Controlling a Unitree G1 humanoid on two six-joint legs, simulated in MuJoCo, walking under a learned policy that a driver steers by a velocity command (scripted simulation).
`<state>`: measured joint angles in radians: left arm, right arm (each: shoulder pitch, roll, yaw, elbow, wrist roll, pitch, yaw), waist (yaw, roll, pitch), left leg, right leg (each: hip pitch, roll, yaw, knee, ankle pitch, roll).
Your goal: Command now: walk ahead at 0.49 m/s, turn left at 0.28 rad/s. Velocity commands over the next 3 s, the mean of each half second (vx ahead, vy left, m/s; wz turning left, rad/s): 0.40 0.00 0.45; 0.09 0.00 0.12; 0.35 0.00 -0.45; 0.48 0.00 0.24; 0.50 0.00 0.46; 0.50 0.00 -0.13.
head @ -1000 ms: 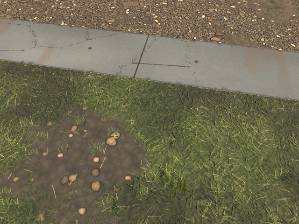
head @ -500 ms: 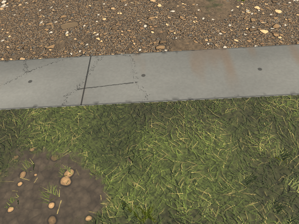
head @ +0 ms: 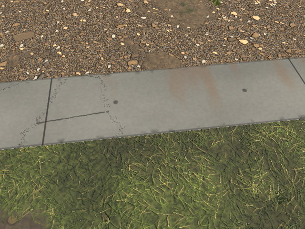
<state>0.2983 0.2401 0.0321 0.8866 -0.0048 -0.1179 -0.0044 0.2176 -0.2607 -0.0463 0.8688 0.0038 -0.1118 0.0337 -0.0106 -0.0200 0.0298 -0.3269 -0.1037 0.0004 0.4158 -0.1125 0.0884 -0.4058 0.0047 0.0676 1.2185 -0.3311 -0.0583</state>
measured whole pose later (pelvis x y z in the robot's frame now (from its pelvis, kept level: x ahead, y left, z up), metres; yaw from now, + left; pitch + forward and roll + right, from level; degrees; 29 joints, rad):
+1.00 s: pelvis +0.31 +0.01 +0.00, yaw +19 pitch +2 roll +0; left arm 0.22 0.29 0.06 0.85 -0.02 0.03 0.02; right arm 0.11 -0.21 -0.03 0.67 -0.01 -0.01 -0.02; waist 0.03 -0.04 0.01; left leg -0.28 0.01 0.08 0.45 -0.20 0.04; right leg -0.47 -0.04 0.01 1.01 -0.47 0.08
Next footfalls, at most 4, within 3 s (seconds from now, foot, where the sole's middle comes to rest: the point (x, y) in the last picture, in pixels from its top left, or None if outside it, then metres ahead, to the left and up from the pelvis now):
0.32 right None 0.37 -0.12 -0.77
0.78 left None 0.33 0.13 -0.77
1.24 right None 0.40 -0.11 -0.77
1.72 left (134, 170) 0.75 0.11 -0.77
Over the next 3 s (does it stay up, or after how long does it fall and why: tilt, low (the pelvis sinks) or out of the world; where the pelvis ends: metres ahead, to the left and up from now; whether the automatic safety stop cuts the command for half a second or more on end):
stays up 1.27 0.24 0.01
